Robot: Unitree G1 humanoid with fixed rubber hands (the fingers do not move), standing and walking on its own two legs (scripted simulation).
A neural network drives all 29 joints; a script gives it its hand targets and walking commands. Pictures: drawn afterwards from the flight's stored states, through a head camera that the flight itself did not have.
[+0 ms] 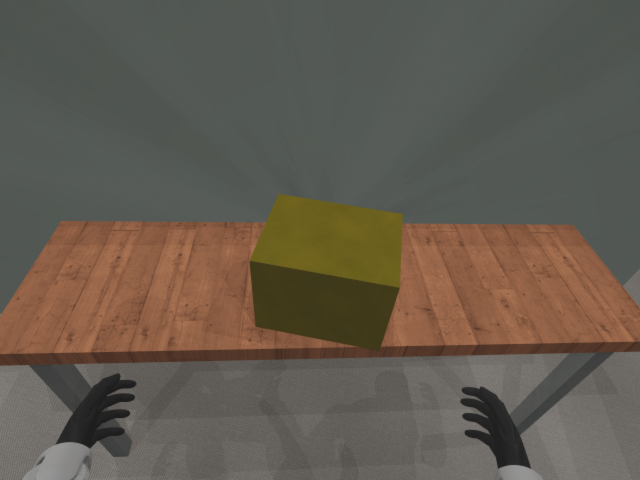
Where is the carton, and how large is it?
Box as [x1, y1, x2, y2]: [250, 194, 402, 350]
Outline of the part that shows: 278,194 250,258 255,325 379,350 399,288 402,214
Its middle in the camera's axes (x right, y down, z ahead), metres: +0.02 +0.05 +0.70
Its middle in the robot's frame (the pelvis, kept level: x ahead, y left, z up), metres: +0.48 -0.03 -0.05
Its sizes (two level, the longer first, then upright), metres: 0.230 0.175 0.178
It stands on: a table, 0.61 m high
